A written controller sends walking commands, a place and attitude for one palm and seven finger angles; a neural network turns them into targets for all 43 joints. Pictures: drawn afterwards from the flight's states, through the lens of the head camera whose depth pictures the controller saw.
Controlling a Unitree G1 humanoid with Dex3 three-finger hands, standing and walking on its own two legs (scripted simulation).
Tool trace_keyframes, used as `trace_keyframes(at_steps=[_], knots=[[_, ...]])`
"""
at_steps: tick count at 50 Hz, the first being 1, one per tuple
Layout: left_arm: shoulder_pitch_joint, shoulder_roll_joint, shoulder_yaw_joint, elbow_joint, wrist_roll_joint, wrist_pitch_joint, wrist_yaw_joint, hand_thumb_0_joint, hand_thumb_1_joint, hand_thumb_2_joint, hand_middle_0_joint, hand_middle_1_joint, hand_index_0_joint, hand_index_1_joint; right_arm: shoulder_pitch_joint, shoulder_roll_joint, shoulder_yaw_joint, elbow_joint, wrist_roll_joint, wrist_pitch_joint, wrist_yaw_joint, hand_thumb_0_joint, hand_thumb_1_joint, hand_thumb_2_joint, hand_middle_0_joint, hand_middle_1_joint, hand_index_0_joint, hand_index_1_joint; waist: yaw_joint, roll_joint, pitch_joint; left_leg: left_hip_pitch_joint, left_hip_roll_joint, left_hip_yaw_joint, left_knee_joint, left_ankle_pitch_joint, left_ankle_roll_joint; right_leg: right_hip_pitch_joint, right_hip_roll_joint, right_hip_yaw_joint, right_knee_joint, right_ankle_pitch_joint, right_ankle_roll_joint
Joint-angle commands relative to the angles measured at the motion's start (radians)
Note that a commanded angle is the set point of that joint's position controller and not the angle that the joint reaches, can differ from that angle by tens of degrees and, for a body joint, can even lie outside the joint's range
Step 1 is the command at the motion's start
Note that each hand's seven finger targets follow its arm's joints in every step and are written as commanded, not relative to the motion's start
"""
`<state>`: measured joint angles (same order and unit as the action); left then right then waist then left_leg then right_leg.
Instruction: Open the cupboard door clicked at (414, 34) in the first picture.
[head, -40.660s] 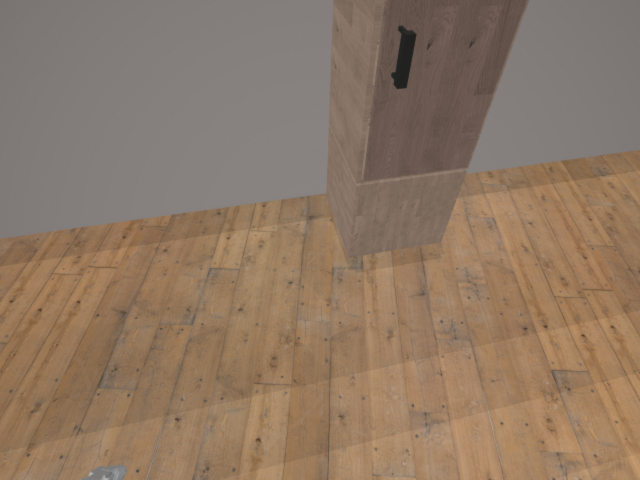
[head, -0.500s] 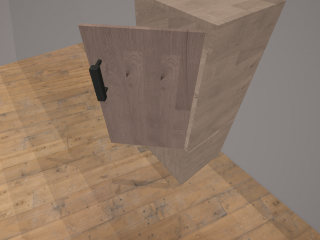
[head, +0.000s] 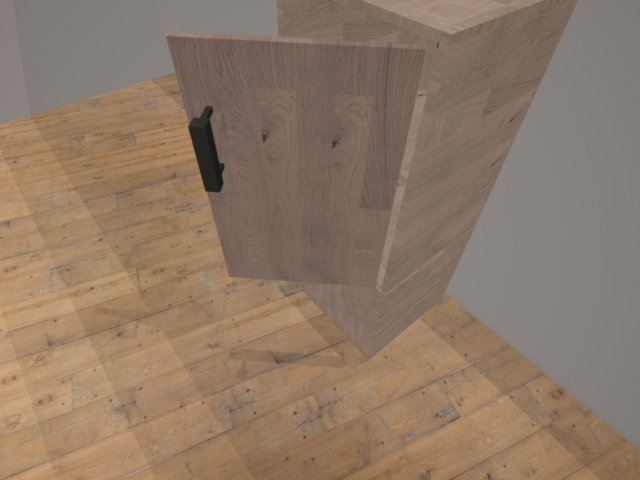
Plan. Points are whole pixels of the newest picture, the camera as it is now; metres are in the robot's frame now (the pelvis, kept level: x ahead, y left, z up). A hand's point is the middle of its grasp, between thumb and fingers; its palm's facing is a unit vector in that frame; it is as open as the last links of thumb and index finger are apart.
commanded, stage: look again from close up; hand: left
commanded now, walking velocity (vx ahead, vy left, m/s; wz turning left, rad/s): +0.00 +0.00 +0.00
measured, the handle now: (211, 149) +0.61 +0.22 +0.08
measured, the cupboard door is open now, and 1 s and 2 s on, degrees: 46 46 46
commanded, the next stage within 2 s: raise the hand with hooked fingers in 0.38 s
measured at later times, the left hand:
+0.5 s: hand out of the picture +0.05 +0.20 -0.16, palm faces -0.01 -0.97 -0.23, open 7.4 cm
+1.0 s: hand (153, 441) +0.18 +0.21 -0.03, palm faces +0.06 -1.00 -0.03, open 9.2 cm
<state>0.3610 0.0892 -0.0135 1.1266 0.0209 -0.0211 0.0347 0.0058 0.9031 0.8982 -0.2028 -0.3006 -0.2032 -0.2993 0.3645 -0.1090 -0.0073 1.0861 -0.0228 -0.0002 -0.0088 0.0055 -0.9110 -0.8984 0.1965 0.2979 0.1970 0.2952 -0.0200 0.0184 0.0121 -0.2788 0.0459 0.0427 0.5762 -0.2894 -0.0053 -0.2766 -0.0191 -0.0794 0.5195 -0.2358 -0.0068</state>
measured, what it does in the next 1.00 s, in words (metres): lowers itself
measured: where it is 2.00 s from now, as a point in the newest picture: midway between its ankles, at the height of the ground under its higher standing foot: outside the picture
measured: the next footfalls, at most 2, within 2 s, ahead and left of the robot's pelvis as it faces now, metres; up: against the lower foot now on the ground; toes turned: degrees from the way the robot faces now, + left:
none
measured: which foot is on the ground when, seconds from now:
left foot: down 0.00-1.00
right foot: down 0.00-1.00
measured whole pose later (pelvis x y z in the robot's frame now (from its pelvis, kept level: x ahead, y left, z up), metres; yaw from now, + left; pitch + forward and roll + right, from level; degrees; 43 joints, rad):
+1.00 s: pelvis +0.00 -0.02 -0.07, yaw +2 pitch +11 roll -2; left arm 0.43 0.24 0.27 0.06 -0.33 -0.45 -0.44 0.01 0.49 0.72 -0.23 -0.56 -0.23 -0.56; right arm 0.15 -0.27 -0.05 0.51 0.02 -0.28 -0.04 0.01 -0.91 -0.90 0.20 0.30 0.20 0.30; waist 0.06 -0.01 -0.11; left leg -0.78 0.06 -0.04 1.13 -0.54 -0.03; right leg -0.76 -0.03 -0.14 1.08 -0.51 -0.03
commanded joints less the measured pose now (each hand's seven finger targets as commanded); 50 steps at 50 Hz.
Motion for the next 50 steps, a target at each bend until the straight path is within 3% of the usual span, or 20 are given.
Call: trace_keyframes(at_steps=[1,7,23,24,25,26,27,28,29,30,32,33,34,36,37,39,42,45,47,50], knots=[[0.023,0.106,0.029,-0.063,-0.001,-0.011,0.007,0.0,0.9,0.9,-0.2,-0.3,-0.2,-0.3,0.055,-0.086,-0.009,-0.071,0.002,-0.029,-0.011,0.0,-0.9,-0.9,0.2,0.3,0.2,0.3,0.009,0.067,0.087,-0.101,0.066,-0.128,-0.221,-0.094,0.042,-0.027,-0.055,0.088,-0.067,-0.127,-0.037],[0.012,0.117,0.024,-0.068,0.0,-0.009,0.001,0.0,0.9,0.9,-0.2,-0.3,-0.2,-0.3,0.018,-0.117,-0.009,-0.071,0.005,-0.039,-0.014,0.0,-0.9,-0.9,0.2,0.3,0.2,0.3,0.027,-0.016,0.124,-0.1,0.065,-0.134,-0.287,-0.068,0.051,0.035,-0.065,0.082,-0.067,-0.005,-0.024],[-0.045,0.189,0.033,-0.078,-0.006,-0.012,0.001,0.0,0.9,0.9,-0.2,-0.3,-0.2,-0.3,-0.049,-0.17,-0.006,-0.03,0.008,-0.046,-0.018,0.0,-0.9,-0.9,0.2,0.3,0.2,0.3,0.021,-0.024,0.025,0.08,0.055,-0.065,-0.219,0.232,0.04,0.085,-0.095,0.107,-0.088,0.176,-0.021],[0.026,0.194,0.027,-0.04,-0.003,-0.008,0.042,0.0,0.9,0.9,-0.2,-0.3,-0.2,-0.3,-0.116,-0.194,-0.013,-0.091,0.023,-0.039,-0.01,0.0,-0.9,-0.9,0.2,0.3,0.2,0.3,0.051,-0.193,0.043,0.017,0.094,-0.04,-0.041,0.266,0.015,0.08,-0.134,0.136,-0.094,0.388,-0.006],[-0.794,0.473,0.239,-1.547,-0.18,-0.238,0.026,0.0,0.877,0.89,-0.202,-0.315,-0.202,-0.315,-0.11,-0.341,-0.041,-0.412,0.064,-0.186,-0.052,0.0,-0.9,-0.9,0.2,0.3,0.2,0.3,-0.076,-0.013,-0.447,0.23,-0.03,-0.054,-0.146,0.352,0.026,0.144,-0.023,0.035,-0.001,0.34,-0.02],[-0.228,0.379,0.197,-1.279,-0.111,-0.194,0.045,0.0,0.853,0.88,-0.203,-0.33,-0.203,-0.33,-0.186,-0.266,-0.023,-0.382,0.053,-0.274,-0.088,0.0,-0.9,-0.9,0.2,0.3,0.2,0.3,0.043,0.187,-0.408,0.293,0.0,-0.037,-0.144,0.461,0.021,0.089,0.003,0.023,0.046,0.133,-0.037],[0.02,0.155,0.077,-1.146,-0.159,-0.074,0.062,0.0,0.83,0.87,-0.205,-0.345,-0.205,-0.345,-0.204,-0.218,-0.018,-0.368,0.067,-0.306,-0.075,0.0,-0.9,-0.9,0.2,0.3,0.2,0.3,0.019,0.239,-0.238,0.167,-0.011,-0.05,-0.156,0.367,-0.026,0.007,-0.006,-0.018,0.04,0.006,-0.021],[-0.03,0.113,0.083,-1.138,-0.182,-0.076,0.052,0.0,0.807,0.86,-0.207,-0.36,-0.207,-0.36,-0.165,-0.225,-0.028,-0.351,0.068,-0.318,-0.07,0.0,-0.9,-0.9,0.2,0.3,0.2,0.3,-0.011,0.12,-0.082,0.083,-0.022,-0.058,-0.144,0.254,-0.018,-0.04,0.0,-0.027,0.018,0.027,-0.013],[-0.091,0.154,0.123,-1.165,-0.193,-0.13,0.032,0.0,0.783,0.85,-0.208,-0.375,-0.208,-0.375,-0.193,-0.254,-0.044,-0.41,0.058,-0.334,-0.064,0.0,-0.9,-0.9,0.2,0.3,0.2,0.3,-0.031,0.06,0.017,0.001,-0.034,-0.074,-0.096,0.151,-0.006,-0.105,0.001,-0.037,0.004,0.011,-0.009],[-0.029,0.19,0.193,-1.119,-0.196,-0.192,0.001,0.0,0.76,0.84,-0.21,-0.39,-0.21,-0.39,-0.179,-0.266,-0.061,-0.427,0.042,-0.341,-0.059,0.0,-0.9,-0.9,0.2,0.3,0.2,0.3,-0.017,-0.008,-0.024,-0.05,-0.038,-0.068,-0.055,0.11,-0.001,-0.134,0.003,-0.047,0.024,-0.017,-0.009],[0.245,0.136,0.224,-0.954,-0.221,-0.312,-0.104,0.0,0.713,0.82,-0.213,-0.42,-0.213,-0.42,-0.205,-0.253,-0.08,-0.492,0.037,-0.343,-0.034,0.0,-0.9,-0.9,0.2,0.3,0.2,0.3,0.058,-0.103,-0.029,-0.171,-0.05,-0.053,0.031,0.114,-0.014,-0.175,0.015,-0.058,0.11,-0.036,-0.02],[0.284,0.096,0.208,-0.919,-0.237,-0.384,-0.169,0.0,0.69,0.81,-0.215,-0.435,-0.215,-0.435,-0.213,-0.244,-0.082,-0.518,0.032,-0.337,-0.018,0.0,-0.9,-0.9,0.2,0.3,0.2,0.3,0.069,-0.175,-0.046,-0.235,-0.057,-0.041,0.083,0.101,-0.018,-0.22,0.02,-0.059,0.172,-0.035,-0.02],[0.293,0.091,0.206,-0.902,-0.253,-0.46,-0.239,0.0,0.667,0.8,-0.217,-0.45,-0.217,-0.45,-0.233,-0.248,-0.09,-0.546,0.03,-0.333,-0.005,0.0,-0.9,-0.9,0.2,0.3,0.2,0.3,0.075,-0.192,-0.047,-0.303,-0.063,-0.029,0.144,0.072,-0.017,-0.268,0.02,-0.043,0.227,-0.035,-0.021],[0.24,0.178,0.265,-0.916,-0.271,-0.603,-0.377,0.0,0.62,0.78,-0.22,-0.48,-0.22,-0.48,-0.253,-0.261,-0.105,-0.596,0.034,-0.336,0.011,0.0,-0.9,-0.9,0.2,0.3,0.2,0.3,0.07,-0.159,-0.11,-0.4,-0.074,-0.015,0.257,0.04,-0.013,-0.311,0.007,0.003,0.307,-0.027,-0.026],[0.242,0.25,0.331,-0.89,-0.281,-0.632,-0.448,0.0,0.597,0.77,-0.222,-0.495,-0.222,-0.495,-0.246,-0.273,-0.109,-0.624,0.04,-0.332,0.017,0.0,-0.9,-0.9,0.2,0.3,0.2,0.3,0.082,-0.103,-0.131,-0.422,-0.079,-0.015,0.297,0.052,-0.011,-0.3,-0.004,0.04,0.336,-0.005,-0.036],[0.191,0.266,0.352,-1.005,-0.347,-0.597,-0.521,0.0,0.55,0.75,-0.225,-0.525,-0.225,-0.525,-0.265,-0.276,-0.103,-0.7,0.058,-0.323,0.005,0.0,-0.9,-0.9,0.2,0.3,0.2,0.3,0.088,-0.053,-0.26,-0.434,-0.089,0.009,0.34,0.042,0.007,-0.282,-0.012,0.088,0.343,-0.032,-0.023],[-0.008,0.319,0.403,-1.204,-0.424,-0.533,-0.528,0.0,0.48,0.72,-0.23,-0.57,-0.23,-0.57,-0.225,-0.273,-0.092,-0.737,0.063,-0.315,-0.025,0.0,-0.9,-0.9,0.2,0.3,0.2,0.3,0.055,-0.013,-0.324,-0.439,-0.079,-0.014,0.394,0.03,0.016,-0.297,-0.002,0.132,0.34,-0.088,-0.006],[-0.085,0.292,0.339,-1.402,-0.397,-0.529,-0.486,0.0,0.41,0.69,-0.235,-0.615,-0.235,-0.615,-0.177,-0.257,-0.083,-0.71,0.057,-0.317,-0.038,0.0,-0.9,-0.9,0.2,0.3,0.2,0.3,0.01,0.087,-0.37,-0.365,-0.053,-0.036,0.416,0.109,0.029,-0.319,0.016,0.106,0.37,0.056,-0.007],[-0.188,0.297,0.295,-1.42,-0.376,-0.518,-0.474,0.0,0.363,0.67,-0.238,-0.645,-0.238,-0.645,-0.158,-0.266,-0.068,-0.683,0.05,-0.318,-0.05,0.0,-0.9,-0.9,0.2,0.3,0.2,0.3,-0.033,0.067,-0.305,-0.377,-0.039,-0.058,0.43,0.1,0.035,-0.373,0.034,0.088,0.382,0.045,-0.011],[-0.144,0.329,0.316,-1.351,-0.349,-0.466,-0.481,0.0,0.293,0.64,-0.243,-0.69,-0.243,-0.69,-0.165,-0.269,-0.065,-0.664,0.061,-0.32,-0.062,0.0,-0.9,-0.9,0.2,0.3,0.2,0.3,-0.027,0.077,-0.295,-0.391,-0.037,-0.062,0.407,0.055,0.036,-0.371,0.029,0.083,0.347,-0.026,-0.01]])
